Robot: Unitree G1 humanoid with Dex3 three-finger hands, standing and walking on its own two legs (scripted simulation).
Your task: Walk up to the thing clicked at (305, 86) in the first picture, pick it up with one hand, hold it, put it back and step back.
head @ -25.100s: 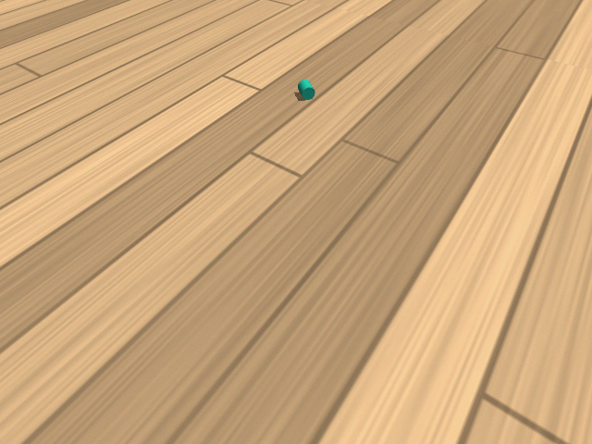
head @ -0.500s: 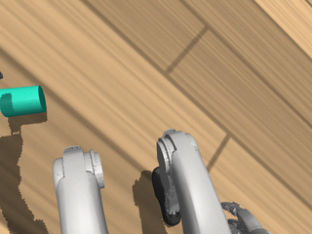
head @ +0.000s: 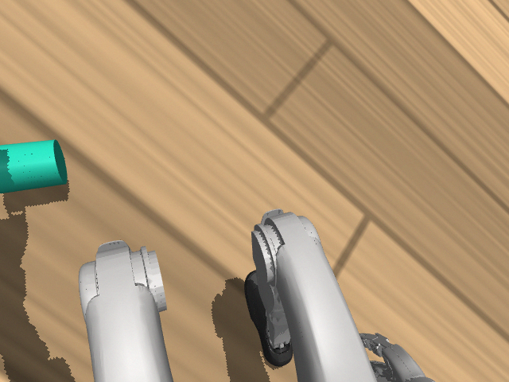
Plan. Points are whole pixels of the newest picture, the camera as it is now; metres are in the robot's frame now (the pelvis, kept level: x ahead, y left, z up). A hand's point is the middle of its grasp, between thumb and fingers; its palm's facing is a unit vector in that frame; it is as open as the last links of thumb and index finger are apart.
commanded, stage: rise first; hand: left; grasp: from above
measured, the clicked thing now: (29, 165) +0.48 +0.31 -0.29
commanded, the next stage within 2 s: approach in 0.46 s
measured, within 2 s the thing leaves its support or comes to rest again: neither
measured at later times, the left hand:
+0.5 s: hand out of the picture +0.44 +0.35 -0.16, palm faces -0.45 -0.07 -0.89, open 13.8 cm
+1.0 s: hand (17, 137) +0.49 +0.29 -0.17, palm faces -0.38 -0.04 -0.92, open 14.0 cm
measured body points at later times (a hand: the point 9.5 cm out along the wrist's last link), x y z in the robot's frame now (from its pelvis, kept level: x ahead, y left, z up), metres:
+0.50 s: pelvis +0.00 +0.00 +0.00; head +0.23 +0.10 +0.37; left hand +0.46 +0.35 -0.11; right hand +0.07 -0.27 -0.09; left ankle +0.07 +0.13 -0.30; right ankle +0.10 -0.14 -0.30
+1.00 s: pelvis +0.00 +0.00 +0.00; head +0.24 +0.09 +0.37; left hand +0.51 +0.29 -0.11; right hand +0.04 -0.27 -0.08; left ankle +0.07 +0.13 -0.30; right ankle +0.10 -0.14 -0.30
